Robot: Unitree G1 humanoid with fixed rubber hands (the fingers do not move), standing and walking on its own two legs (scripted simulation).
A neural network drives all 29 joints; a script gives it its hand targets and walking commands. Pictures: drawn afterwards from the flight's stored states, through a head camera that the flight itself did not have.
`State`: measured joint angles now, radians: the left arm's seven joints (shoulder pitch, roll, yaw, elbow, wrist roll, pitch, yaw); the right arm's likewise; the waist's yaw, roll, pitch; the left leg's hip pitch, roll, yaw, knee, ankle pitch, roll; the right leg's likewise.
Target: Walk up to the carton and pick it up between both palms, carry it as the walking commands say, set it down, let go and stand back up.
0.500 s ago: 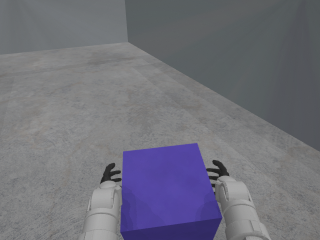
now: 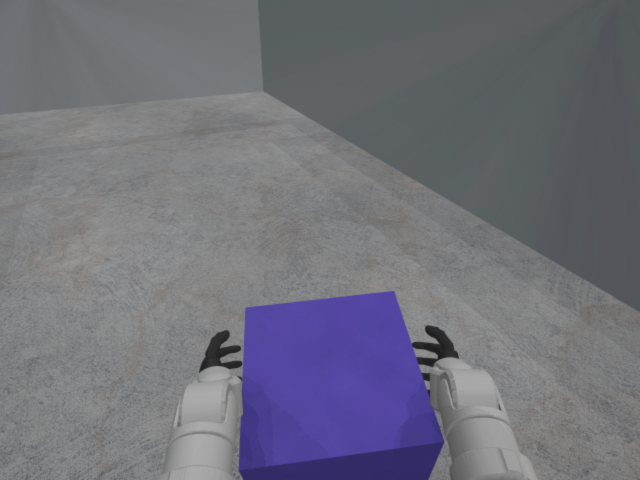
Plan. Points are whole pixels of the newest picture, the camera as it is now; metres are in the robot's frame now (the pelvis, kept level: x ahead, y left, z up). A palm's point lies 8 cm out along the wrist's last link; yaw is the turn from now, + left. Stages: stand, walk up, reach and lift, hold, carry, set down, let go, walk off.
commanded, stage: hold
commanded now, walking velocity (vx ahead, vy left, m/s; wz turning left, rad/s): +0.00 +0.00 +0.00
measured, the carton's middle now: (331, 395) +0.30 +0.00 -0.03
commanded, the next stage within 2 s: carry in 1.02 s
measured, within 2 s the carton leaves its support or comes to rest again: neither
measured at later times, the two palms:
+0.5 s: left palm (211, 383) +0.27 +0.16 +0.04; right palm (444, 378) +0.27 -0.15 +0.04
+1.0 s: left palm (208, 387) +0.27 +0.16 +0.03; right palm (441, 375) +0.28 -0.15 +0.04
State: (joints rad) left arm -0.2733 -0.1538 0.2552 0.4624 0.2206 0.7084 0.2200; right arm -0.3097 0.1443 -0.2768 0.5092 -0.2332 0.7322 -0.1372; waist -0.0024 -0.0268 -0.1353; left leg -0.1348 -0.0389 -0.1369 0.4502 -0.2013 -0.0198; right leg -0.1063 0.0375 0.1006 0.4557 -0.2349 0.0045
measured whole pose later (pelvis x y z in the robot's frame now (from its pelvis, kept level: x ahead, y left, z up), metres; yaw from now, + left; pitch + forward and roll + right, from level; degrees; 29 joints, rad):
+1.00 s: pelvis +0.00 +0.00 +0.00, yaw +0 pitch -6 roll +0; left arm -0.24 -0.15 0.23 0.41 0.21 0.72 0.21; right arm -0.28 0.16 -0.25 0.45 -0.23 0.75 -0.15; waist 0.00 -0.02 -0.13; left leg -0.15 -0.04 -0.14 0.46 -0.21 -0.02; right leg -0.11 0.03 0.09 0.45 -0.24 0.01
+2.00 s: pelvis +0.33 +0.15 -0.01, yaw +31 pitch +3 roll +0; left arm -0.04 -0.13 0.05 -0.41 0.06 1.24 0.27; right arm -0.09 0.13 -0.05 -0.40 -0.08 1.28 -0.23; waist -0.04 0.00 -0.11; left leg -0.11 -0.10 0.00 0.43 -0.37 0.10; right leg -0.46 -0.07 -0.13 0.48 -0.22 0.08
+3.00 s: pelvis +0.71 +0.63 -0.02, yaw +62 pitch +5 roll +0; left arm -0.07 -0.13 0.08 -0.48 -0.01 1.22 0.32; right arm -0.17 0.14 -0.08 -0.41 -0.06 1.21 -0.20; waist 0.05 0.00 -0.02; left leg -0.29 -0.03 0.19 0.60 -0.40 0.10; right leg -0.37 -0.09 -0.09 1.05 -0.54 0.10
